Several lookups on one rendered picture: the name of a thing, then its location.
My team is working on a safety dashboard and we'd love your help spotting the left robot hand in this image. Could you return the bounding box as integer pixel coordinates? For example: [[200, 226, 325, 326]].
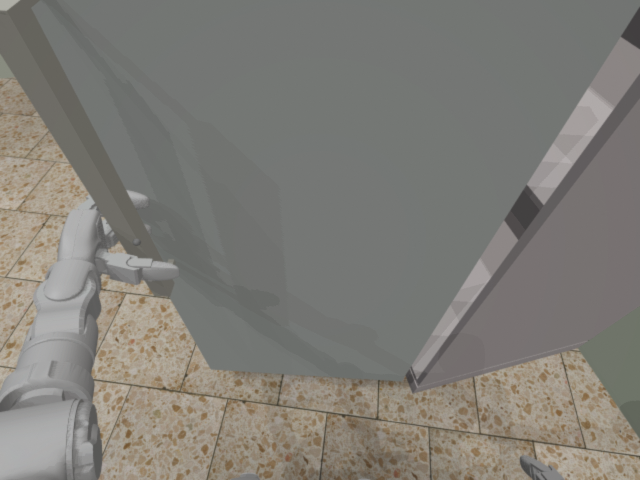
[[57, 190, 179, 285]]

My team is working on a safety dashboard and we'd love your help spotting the left robot forearm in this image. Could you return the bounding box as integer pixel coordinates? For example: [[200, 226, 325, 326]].
[[0, 259, 102, 412]]

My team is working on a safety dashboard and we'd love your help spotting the handle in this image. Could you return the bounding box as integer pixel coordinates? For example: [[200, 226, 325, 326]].
[[0, 0, 176, 297]]

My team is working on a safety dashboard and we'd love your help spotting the right robot hand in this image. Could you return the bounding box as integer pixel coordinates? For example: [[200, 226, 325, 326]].
[[520, 455, 564, 480]]

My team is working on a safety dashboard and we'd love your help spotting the fridge door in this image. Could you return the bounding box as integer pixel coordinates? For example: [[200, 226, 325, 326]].
[[31, 0, 640, 381]]

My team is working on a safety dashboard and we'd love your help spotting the robot left upper arm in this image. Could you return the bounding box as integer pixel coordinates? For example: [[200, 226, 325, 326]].
[[0, 399, 102, 480]]

